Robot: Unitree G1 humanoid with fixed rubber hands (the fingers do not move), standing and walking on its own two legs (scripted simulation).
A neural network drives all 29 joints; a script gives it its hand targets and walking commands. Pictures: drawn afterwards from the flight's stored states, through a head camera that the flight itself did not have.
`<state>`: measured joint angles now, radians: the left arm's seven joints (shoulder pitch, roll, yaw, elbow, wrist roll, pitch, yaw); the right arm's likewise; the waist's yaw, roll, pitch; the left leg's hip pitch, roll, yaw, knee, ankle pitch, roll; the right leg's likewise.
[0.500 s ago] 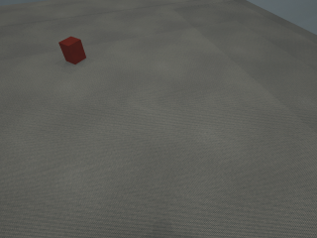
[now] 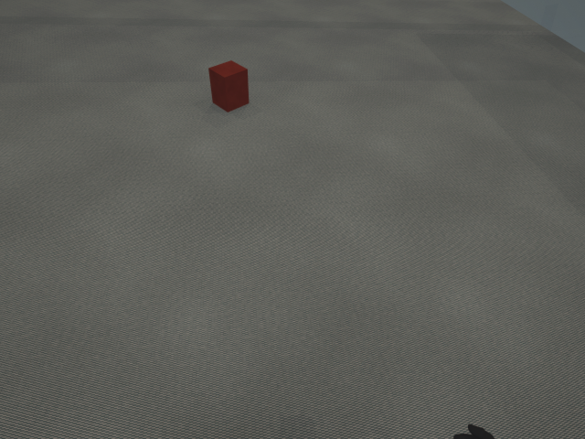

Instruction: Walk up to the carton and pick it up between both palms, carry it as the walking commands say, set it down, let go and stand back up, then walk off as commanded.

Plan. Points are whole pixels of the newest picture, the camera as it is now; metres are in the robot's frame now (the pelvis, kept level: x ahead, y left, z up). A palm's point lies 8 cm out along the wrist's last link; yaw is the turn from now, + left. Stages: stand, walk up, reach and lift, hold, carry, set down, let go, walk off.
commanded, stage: walk up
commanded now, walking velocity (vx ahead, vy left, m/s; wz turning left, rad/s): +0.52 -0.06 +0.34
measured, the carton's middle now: (229, 86) +2.22 +0.39 -0.63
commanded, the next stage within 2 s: none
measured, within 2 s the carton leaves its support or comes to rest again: neither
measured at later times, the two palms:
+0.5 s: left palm (181, 260) +0.46 +0.23 -0.08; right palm out of the picture +0.17 -0.24 -0.10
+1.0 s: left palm (177, 301) +0.37 +0.21 -0.08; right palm (355, 187) +0.71 -0.14 -0.10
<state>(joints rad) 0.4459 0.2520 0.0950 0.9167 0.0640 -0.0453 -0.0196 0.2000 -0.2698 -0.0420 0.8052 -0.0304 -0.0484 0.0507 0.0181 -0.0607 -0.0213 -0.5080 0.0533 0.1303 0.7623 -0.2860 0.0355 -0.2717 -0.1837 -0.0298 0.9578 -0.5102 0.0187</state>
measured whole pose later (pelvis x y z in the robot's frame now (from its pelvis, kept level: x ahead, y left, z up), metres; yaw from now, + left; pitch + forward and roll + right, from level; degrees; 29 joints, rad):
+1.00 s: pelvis +0.53 +0.03 +0.04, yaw +9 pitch +0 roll +1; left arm 0.55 0.11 0.06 1.06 0.02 -0.08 0.01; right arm 0.06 -0.16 -0.05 0.95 -0.03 -0.01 0.06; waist 0.09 0.04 0.06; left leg -0.56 0.10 0.10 0.64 -0.07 -0.01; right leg 0.04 -0.05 -0.14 0.29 -0.33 0.00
